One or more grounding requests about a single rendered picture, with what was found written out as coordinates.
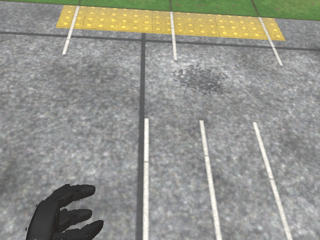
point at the left robot hand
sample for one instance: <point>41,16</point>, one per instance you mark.
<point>48,222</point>

